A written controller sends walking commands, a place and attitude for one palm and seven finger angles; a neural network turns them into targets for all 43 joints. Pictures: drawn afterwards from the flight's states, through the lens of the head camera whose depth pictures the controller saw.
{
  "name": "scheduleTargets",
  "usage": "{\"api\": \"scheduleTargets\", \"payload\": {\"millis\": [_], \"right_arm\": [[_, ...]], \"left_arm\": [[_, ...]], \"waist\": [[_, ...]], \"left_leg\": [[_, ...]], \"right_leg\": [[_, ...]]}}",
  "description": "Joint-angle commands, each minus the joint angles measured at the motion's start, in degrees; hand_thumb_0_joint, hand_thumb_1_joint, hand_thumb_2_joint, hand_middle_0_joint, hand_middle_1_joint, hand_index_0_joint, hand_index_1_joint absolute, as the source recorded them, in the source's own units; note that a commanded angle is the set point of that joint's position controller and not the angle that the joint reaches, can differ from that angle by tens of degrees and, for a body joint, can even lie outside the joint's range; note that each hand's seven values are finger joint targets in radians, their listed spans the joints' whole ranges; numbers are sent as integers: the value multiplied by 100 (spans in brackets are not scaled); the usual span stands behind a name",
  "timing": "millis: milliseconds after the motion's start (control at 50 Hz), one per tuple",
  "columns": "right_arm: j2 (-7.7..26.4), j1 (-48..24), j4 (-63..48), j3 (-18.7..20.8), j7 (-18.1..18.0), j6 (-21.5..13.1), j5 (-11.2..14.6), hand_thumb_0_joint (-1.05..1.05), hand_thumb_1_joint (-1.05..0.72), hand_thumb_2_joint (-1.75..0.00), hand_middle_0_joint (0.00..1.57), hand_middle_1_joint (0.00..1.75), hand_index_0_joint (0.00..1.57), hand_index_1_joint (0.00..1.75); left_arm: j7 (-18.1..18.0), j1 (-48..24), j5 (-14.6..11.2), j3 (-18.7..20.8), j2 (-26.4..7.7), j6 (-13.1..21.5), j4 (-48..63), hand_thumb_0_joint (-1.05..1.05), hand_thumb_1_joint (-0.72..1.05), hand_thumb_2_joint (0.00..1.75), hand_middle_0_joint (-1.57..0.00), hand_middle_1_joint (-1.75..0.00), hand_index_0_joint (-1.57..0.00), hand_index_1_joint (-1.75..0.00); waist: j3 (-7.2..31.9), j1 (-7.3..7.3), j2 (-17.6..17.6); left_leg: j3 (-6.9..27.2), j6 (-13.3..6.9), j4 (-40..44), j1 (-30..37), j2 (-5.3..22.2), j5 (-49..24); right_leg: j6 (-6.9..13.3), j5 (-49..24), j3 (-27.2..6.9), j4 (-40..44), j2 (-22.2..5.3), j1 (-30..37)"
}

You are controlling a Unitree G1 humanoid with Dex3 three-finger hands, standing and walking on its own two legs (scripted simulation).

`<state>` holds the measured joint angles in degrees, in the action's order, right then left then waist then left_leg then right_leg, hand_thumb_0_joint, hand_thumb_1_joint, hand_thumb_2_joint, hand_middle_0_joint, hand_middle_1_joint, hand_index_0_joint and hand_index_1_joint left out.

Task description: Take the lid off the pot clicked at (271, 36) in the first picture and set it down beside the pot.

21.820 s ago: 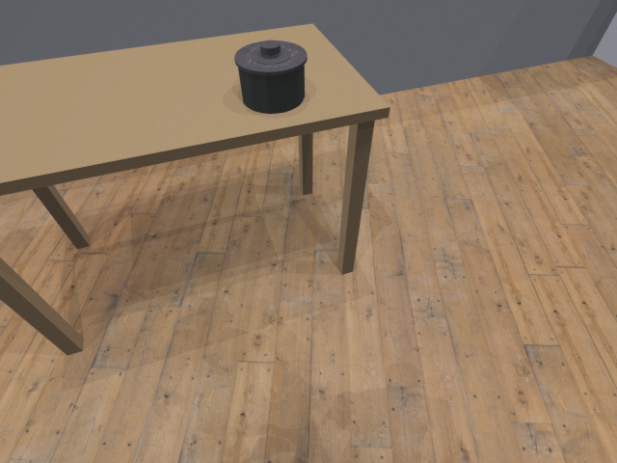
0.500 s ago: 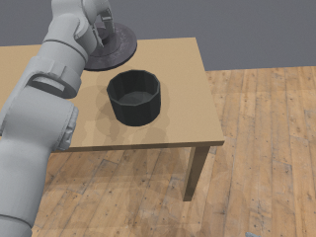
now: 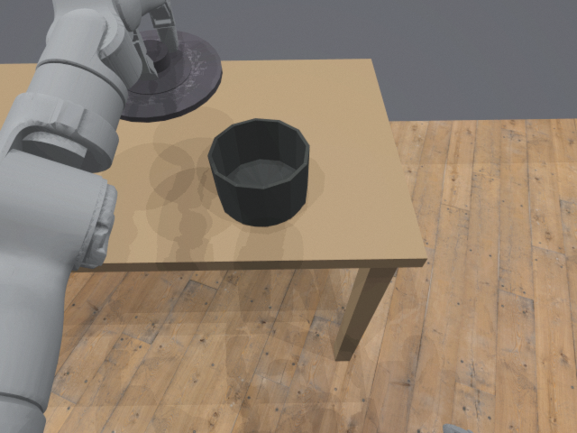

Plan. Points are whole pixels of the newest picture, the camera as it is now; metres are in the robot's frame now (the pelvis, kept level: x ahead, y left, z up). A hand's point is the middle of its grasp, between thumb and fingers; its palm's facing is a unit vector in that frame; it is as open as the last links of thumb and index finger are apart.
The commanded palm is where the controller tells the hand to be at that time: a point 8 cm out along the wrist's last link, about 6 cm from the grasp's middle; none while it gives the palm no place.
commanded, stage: move the lid sideways beside the pot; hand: left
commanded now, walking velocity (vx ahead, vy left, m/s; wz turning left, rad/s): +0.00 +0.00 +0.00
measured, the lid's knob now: (149, 56) +0.54 +0.15 +0.23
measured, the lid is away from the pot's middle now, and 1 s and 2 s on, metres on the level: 0.13 0.24 0.23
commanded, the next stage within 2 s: lower the lid onto the table in 1.10 s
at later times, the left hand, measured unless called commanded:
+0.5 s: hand (102, 55) +0.51 +0.19 +0.25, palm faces -0.26 -0.08 -0.96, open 8.0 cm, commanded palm +0.51 +0.20 +0.33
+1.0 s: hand (49, 57) +0.50 +0.25 +0.25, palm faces -0.26 -0.08 -0.96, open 8.0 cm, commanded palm +0.51 +0.25 +0.33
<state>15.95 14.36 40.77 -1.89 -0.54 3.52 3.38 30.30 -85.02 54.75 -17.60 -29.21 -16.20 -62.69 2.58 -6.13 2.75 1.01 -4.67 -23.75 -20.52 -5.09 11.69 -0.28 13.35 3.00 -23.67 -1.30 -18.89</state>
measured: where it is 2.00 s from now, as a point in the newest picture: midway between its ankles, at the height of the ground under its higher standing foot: outside the picture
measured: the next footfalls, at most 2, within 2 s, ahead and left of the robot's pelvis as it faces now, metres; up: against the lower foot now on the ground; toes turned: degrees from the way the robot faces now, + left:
none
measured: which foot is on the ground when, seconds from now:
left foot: down 0.00-1.00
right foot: down 0.00-1.00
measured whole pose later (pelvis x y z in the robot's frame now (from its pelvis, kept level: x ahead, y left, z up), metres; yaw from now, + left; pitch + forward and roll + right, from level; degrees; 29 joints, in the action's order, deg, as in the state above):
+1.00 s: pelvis +0.01 +0.00 +0.00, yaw +0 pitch +9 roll -1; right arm 16.8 15.0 39.7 -2.0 -1.8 7.3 4.7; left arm 33.0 -79.8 56.2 -11.4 -44.5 -7.7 -59.7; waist 1.4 -6.3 2.2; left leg 1.3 -4.6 -25.4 -21.0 -3.9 13.3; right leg -0.1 13.1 3.1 -21.8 0.0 -17.9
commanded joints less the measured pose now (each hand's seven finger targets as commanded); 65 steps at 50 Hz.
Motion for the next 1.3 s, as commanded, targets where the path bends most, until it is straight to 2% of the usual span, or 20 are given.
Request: {"api": "scheduleTargets", "payload": {"millis": [0, 120, 160, 200, 360, 380, 540, 560, 580, 620, 660, 720, 800, 860, 880, 920, 960, 1020, 1160, 1280], "right_arm": [[857, 205, -503, 357, -32, -150, -30, 0, -90, -90, 20, 30, 20, 30], [867, 288, -474, 370, -22, -102, -29, 0, -90, -90, 20, 30, 20, 30], [882, 368, -469, 401, -17, -92, -30, 0, -90, -90, 20, 30, 20, 30], [910, 299, -487, 372, -11, -34, -42, 0, -90, -90, 20, 30, 20, 30], [925, 316, -520, 375, -33, 84, 19, 0, -90, -90, 20, 30, 20, 30], [951, 285, -501, 357, -36, 99, 15, 0, -90, -90, 20, 30, 20, 30], [954, 279, -487, 304, -184, 72, 83, 0, -90, -90, 20, 30, 20, 30], [967, 330, -493, 317, -193, 73, 100, 0, -90, -90, 20, 30, 20, 30], [968, 304, -472, 318, -184, 64, 79, 0, -90, -90, 20, 30, 20, 30], [966, 299, -461, 310, -191, 76, 95, 0, -90, -90, 20, 30, 20, 30], [979, 338, -447, 337, -183, 83, 130, 0, -90, -90, 20, 30, 20, 30], [1001, 357, -437, 315, -174, 109, 81, 0, -90, -90, 20, 30, 20, 30], [994, 264, -508, 318, -167, 202, 137, 0, -90, -90, 20, 30, 20, 30], [1042, 368, -519, 343, -174, 216, 128, 0, -90, -90, 20, 30, 20, 30], [1014, 329, -536, 325, -169, 220, 100, 0, -90, -90, 20, 30, 20, 30], [998, 301, -557, 304, -192, 260, 137, 0, -90, -90, 20, 30, 20, 30], [993, 326, -604, 358, -158, 268, 148, 0, -90, -90, 20, 30, 20, 30], [985, 352, -564, 365, -115, 269, 89, 0, -90, -90, 20, 30, 20, 30], [1021, 320, -488, 402, -44, 379, 155, 0, -90, -90, 20, 30, 20, 30], [1006, 385, -364, 336, -70, 228, 107, 0, -90, -90, 20, 30, 20, 30]], "left_arm": [[-347, -4022, 236, 423, -1329, 177, 1658, 0, 65, 97, -86, -106, -79, -105], [-299, -3863, 233, 611, -1569, 219, 1538, 0, 65, 97, -86, -106, -79, -105], [-260, -3758, 152, 393, -1293, 260, 1557, 0, 65, 97, -86, -106, -79, -105], [-273, -3552, 302, 750, -1802, 215, 1287, 0, 65, 97, -86, -106, -79, -105], [-216, -3486, 235, 400, -1546, 299, 1403, 0, 65, 97, -86, -106, -79, -105], [-241, -3535, 317, 714, -1988, 304, 1413, 0, 65, 97, -86, -106, -79, -105], [-228, -3580, 334, 760, -2417, 499, 1398, 0, 65, 97, -86, -106, -79, -105], [-211, -3502, 235, 569, -2192, 542, 1459, 0, 65, 97, -86, -106, -79, -105], [-215, -3604, 298, 802, -2476, 558, 1565, 0, 65, 97, -86, -106, -79, -105], [-194, -3530, 294, 776, -2475, 578, 1546, 0, 65, 97, -86, -106, -79, -105], [-137, -3351, 144, 390, -1952, 592, 1505, 0, 65, 97, -86, -106, -79, -105], [-162, -3214, 306, 1018, -2774, 672, 1482, 0, 65, 97, -86, -106, -79, -105], [-86, -3203, 243, 783, -2575, 713, 1493, 0, 65, 97, -86, -106, -79, -105], [-95, -3070, 174, 894, -2763, 800, 1653, 0, 65, 97, -86, -106, -79, -105], [-113, -3119, 294, 1260, -3247, 839, 1748, 0, 65, 97, -86, -106, -79, -105], [-92, -3095, 297, 1206, -3269, 878, 1700, 0, 65, 97, -86, -106, -79, -105], [-76, -3207, 171, 801, -2741, 918, 1925, 0, 65, 97, -86, -106, -79, -105], [-69, -3049, 273, 1241, -3184, 938, 1977, 0, 65, 97, -86, -106, -79, -105], [83, -2973, -44, 385, -1974, 796, 1875, 0, 65, 97, -86, -106, -79, -105], [-18, -3407, 160, 815, -2529, 593, 1542, 0, 65, 97, -86, -106, -79, -105]], "waist": [[3129, -94, 17], [3005, -62, -44], [2959, -86, -42], [2957, -28, -178], [2708, -100, -22], [2772, -73, -89], [2767, -96, 81], [2775, -128, 117], [2772, -80, 128], [2772, -83, 235], [2596, -148, 451], [2792, -47, 208], [2636, -59, 68], [2778, -42, 306], [2903, 19, 140], [2888, 11, 63], [2927, -40, 570], [2986, 38, 531], [2513, -129, 406], [2811, -84, 218]], "left_leg": [[642, 224, -332, 2504, 231, -3212], [655, 243, -340, 2469, 227, -3380], [637, 261, -368, 2469, 234, -3477], [582, 183, -383, 2235, 182, -3311], [545, 164, -363, 2171, 229, -3202], [547, 134, -355, 2129, 232, -3021], [430, 18, -295, 1963, 203, -2422], [432, 37, -316, 1996, 219, -2602], [440, 17, -320, 1993, 220, -2531], [453, 23, -333, 2057, 222, -2651], [449, 68, -376, 2180, 267, -2982], [466, 25, -426, 2105, 241, -3037], [442, 7, -384, 1974, 247, -3006], [442, 35, -448, 2129, 269, -3334], [455, -2, -465, 2086, 262, -3271], [401, -37, -432, 2005, 266, -3165], [503, 77, -509, 2369, 298, -3728], [592, 89, -573, 2561, 328, -3992], [590, 168, -512, 2504, 348, -3609], [650, 177, -423, 2306, 256, -3068]], "right_leg": [[276, -1807, -38, 23, 291, 70], [282, -1844, -24, 42, 313, 49], [295, -1888, -4, 61, 285, -8], [280, -2019, -54, 47, 314, 216], [287, -1872, -2, 128, 284, 91], [265, -1843, -25, 127, 316, 200], [248, -1793, -61, 191, 276, 447], [256, -1882, -51, 208, 247, 424], [242, -1873, -56, 203, 281, 464], [251, -1866, -41, 180, 287, 409], [260, -1867, 12, 232, 262, 166], [249, -2004, -35, 161, 309, 434], [228, -2013, -16, 157, 294, 418], [243, -2150, -9, 188, 257, 446], [214, -2185, -60, 132, 303, 588], [205, -2226, -54, 112, 284, 662], [248, -2101, 5, 145, 270, 310], [240, -1972, 7, 111, 362, 200], [250, -1583, 141, 234, 325, -293], [257, -1572, 104, 161, 369, 74]]}}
